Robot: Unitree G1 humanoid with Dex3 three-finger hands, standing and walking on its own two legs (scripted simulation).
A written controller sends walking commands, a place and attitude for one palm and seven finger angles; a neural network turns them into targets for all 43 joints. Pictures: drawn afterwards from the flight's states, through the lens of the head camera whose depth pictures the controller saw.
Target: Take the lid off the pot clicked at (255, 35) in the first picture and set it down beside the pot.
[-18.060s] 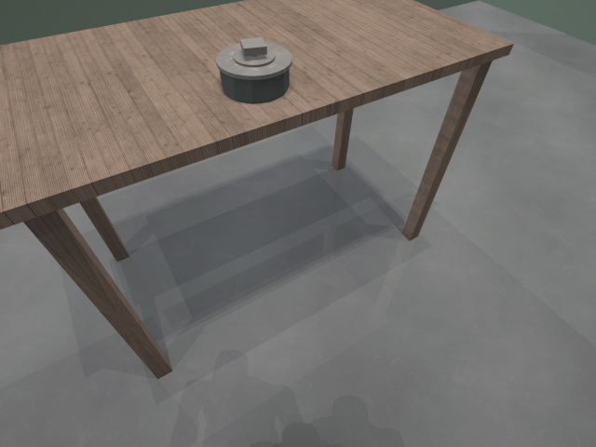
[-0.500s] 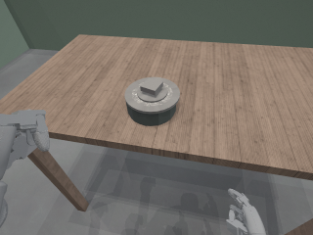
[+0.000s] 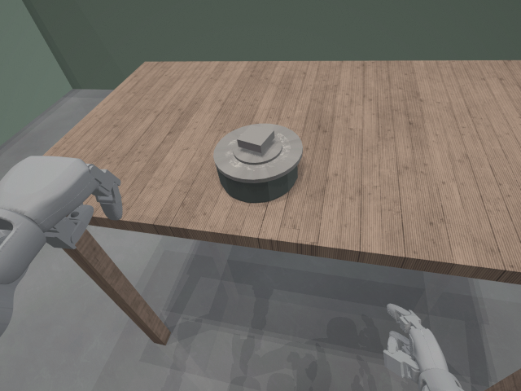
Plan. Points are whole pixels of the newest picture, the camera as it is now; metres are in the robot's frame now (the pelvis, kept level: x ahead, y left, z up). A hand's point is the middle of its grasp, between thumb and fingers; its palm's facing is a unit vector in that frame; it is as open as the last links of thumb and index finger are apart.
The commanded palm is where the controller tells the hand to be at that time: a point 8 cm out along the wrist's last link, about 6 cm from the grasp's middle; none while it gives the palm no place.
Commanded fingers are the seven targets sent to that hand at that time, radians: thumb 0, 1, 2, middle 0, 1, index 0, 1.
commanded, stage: reach forward and open the fingers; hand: left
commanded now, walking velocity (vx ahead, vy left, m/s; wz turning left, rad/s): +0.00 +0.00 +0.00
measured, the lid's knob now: (256, 138) +0.48 +0.07 +0.16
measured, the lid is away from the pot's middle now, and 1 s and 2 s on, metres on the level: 0.00 0.00 0.00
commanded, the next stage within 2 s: move the open hand above the knob in 0.48 s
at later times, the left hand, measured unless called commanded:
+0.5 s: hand (97, 188) +0.28 +0.24 +0.22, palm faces -0.04 +0.08 -1.00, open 9.7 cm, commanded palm +0.26 +0.24 +0.29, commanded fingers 0.00 -0.38 1.69 -0.88 -0.08 -0.88 -0.08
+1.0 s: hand (164, 173) +0.33 +0.17 +0.20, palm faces -0.11 +0.03 -0.99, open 9.9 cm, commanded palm +0.32 +0.18 +0.29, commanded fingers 0.00 -0.38 1.68 -0.87 -0.08 -0.87 -0.08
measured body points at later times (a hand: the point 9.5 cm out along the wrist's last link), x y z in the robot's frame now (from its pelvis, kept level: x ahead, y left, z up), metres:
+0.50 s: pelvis -0.02 +0.00 +0.00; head -0.03 -0.05 +0.44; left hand +0.28 +0.23 +0.28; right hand +0.18 -0.23 -0.09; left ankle +0.00 +0.11 -0.74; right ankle +0.04 -0.13 -0.74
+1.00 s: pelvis -0.01 -0.01 +0.00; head -0.02 -0.07 +0.44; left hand +0.33 +0.17 +0.26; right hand +0.19 -0.24 -0.10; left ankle +0.00 +0.11 -0.74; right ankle +0.04 -0.13 -0.74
